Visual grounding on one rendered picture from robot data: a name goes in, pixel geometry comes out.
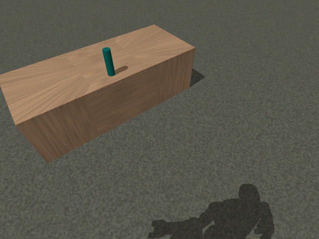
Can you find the can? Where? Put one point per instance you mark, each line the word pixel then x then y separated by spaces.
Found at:
pixel 108 61

